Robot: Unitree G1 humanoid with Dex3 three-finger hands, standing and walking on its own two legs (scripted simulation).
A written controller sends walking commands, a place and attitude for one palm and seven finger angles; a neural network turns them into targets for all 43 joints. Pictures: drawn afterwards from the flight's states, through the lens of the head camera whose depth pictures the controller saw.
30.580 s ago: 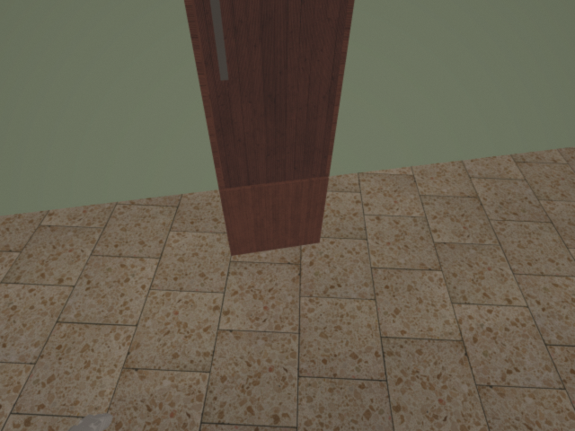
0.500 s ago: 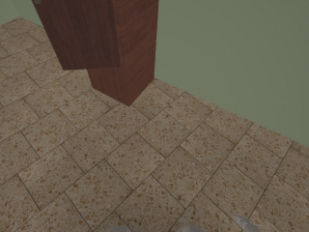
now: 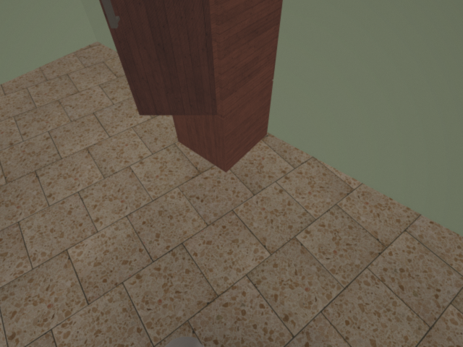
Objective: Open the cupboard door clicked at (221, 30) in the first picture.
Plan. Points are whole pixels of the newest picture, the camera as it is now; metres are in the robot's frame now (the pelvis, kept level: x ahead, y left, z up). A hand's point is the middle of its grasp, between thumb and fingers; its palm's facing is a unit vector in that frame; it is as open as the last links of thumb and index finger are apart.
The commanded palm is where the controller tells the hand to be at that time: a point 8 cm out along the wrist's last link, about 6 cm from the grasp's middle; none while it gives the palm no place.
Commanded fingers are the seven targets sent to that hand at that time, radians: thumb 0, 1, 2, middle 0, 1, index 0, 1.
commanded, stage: take the last steps up to it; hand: left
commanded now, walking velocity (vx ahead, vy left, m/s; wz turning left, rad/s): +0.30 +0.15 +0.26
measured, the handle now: out of the picture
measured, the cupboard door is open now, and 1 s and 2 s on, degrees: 39 39 39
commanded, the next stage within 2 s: come to a stop and stand still in 1.20 s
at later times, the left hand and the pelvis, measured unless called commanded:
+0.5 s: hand (123, 331) +0.17 +0.24 -0.16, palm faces +0.09 -0.97 -0.22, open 7.4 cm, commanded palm none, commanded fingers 0.00 0.90 0.90 -0.20 -0.30 -0.20 -0.30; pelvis +0.10 +0.04 -0.01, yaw +4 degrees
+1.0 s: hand (105, 322) +0.19 +0.29 -0.19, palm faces +0.21 -0.97 -0.14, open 7.4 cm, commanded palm none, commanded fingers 0.00 0.90 0.90 -0.20 -0.30 -0.20 -0.30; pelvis +0.27 +0.14 -0.02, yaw +6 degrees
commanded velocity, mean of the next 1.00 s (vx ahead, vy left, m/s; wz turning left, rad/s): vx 0.29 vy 0.12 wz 0.03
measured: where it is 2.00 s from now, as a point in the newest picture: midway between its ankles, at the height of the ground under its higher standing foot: (199, 295)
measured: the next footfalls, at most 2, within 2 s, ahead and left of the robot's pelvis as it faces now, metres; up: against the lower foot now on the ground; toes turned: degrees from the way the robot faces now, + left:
left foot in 0.16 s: +0.06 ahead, +0.15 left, +0.00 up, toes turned +9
right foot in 0.52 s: +0.21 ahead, -0.05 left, +0.00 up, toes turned -4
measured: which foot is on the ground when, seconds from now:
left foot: up 0.00-0.14, down 0.16-0.52, up 0.54-0.92, down 0.94-1.00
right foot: down 0.00-0.16, up 0.18-0.50, down 0.52-0.94, up 0.96-1.00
